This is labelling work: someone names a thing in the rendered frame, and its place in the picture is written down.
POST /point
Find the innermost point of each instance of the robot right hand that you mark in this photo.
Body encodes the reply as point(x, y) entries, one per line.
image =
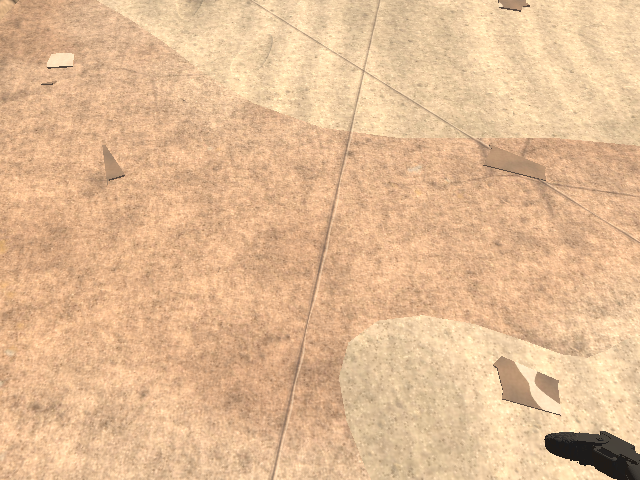
point(607, 453)

